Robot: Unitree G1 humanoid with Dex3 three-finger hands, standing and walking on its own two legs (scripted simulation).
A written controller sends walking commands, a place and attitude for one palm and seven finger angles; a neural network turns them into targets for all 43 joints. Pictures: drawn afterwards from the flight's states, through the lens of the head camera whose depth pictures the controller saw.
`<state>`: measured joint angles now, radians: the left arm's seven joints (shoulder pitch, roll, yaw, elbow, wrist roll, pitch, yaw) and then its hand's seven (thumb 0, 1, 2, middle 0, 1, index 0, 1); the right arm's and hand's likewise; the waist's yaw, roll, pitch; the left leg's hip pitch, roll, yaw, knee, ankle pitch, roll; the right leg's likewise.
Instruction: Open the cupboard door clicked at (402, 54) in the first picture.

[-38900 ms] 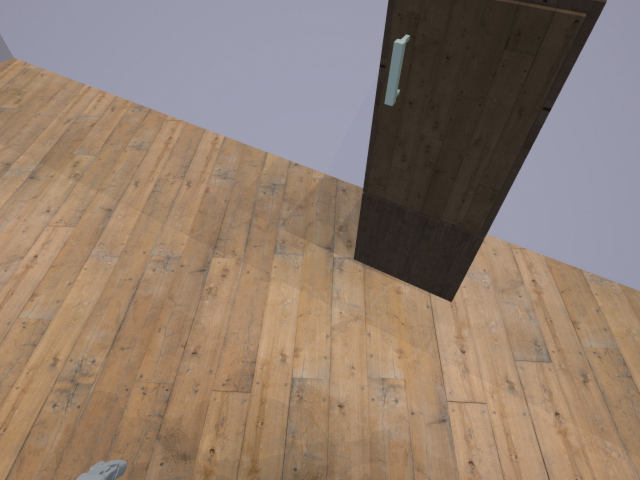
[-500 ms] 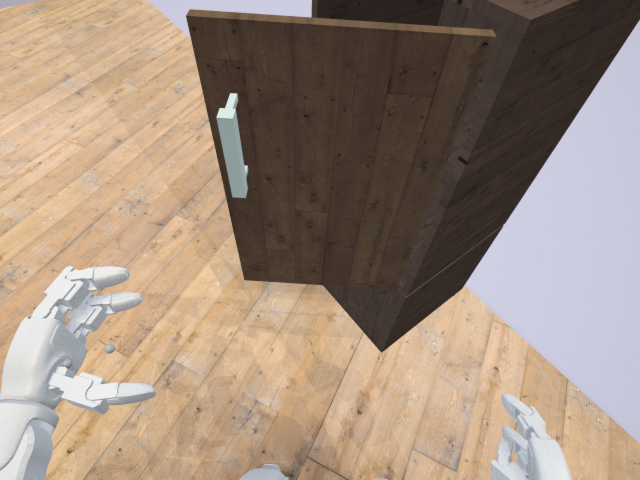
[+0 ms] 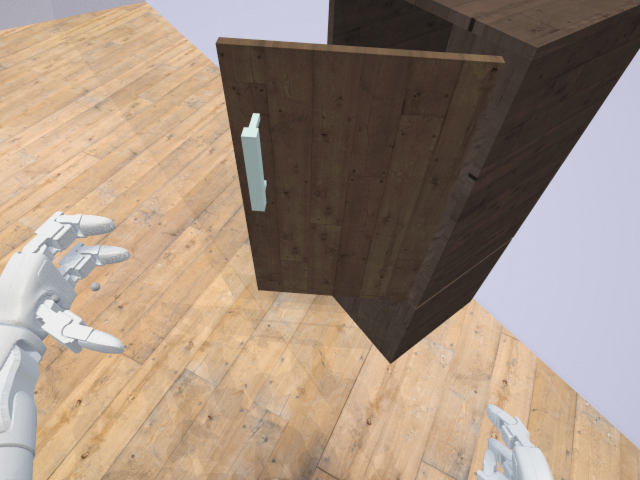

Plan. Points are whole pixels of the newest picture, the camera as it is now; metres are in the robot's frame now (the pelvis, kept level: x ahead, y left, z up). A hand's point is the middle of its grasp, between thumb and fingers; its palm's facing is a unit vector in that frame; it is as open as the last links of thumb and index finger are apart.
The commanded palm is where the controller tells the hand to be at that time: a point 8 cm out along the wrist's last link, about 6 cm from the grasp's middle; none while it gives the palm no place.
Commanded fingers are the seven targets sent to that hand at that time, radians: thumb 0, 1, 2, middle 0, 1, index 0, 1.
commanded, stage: raise the hand with hooked fingers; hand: left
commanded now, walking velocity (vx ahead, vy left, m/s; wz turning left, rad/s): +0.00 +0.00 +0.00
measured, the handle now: (257, 164) +0.54 +0.15 +0.08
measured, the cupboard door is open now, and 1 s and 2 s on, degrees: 50 50 50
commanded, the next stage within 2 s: move the hooked fingers beside the handle in 0.44 s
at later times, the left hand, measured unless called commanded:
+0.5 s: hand (117, 290) +0.29 +0.26 +0.09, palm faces +0.06 -1.00 -0.03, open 13.9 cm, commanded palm +0.26 +0.30 +0.10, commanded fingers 0.00 -0.50 0.30 -0.30 -1.20 -0.30 -1.20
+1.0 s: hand (151, 252) +0.35 +0.24 +0.09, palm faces +0.06 -1.00 -0.02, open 13.9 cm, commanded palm +0.32 +0.29 +0.09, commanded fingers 0.00 -0.50 0.30 -0.30 -1.20 -0.30 -1.20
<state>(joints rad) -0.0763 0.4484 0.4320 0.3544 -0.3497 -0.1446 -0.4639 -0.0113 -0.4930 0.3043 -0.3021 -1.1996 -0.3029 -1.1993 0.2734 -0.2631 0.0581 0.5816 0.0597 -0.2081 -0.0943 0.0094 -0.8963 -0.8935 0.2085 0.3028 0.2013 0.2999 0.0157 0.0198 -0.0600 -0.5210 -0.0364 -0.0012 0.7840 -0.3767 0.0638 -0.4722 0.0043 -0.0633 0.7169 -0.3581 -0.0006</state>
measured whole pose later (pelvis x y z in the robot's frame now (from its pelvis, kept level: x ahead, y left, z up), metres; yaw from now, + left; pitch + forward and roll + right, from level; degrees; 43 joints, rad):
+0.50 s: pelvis +0.00 -0.02 +0.00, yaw +0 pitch +6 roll -1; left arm -0.06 0.42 0.43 0.38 -0.35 -0.17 -0.46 -0.01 -0.49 0.30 -0.30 -1.20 -0.30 -1.20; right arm 0.27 -0.26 0.05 0.59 0.06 -0.20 -0.10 0.01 -0.90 -0.89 0.21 0.30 0.20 0.30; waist 0.01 0.03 -0.06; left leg -0.50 -0.02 0.00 0.76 -0.36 0.04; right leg -0.46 0.02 -0.06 0.71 -0.35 -0.02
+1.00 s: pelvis +0.00 -0.03 +0.00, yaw -1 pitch +8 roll -1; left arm -0.27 0.46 0.44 0.61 -0.30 -0.20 -0.44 -0.01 -0.49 0.30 -0.30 -1.20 -0.30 -1.20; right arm 0.30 -0.28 0.04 0.61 0.07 -0.15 -0.09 0.01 -0.90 -0.89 0.21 0.30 0.20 0.30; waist -0.02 0.02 -0.07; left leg -0.53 -0.01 0.00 0.76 -0.37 0.03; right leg -0.51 0.03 -0.06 0.72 -0.36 -0.04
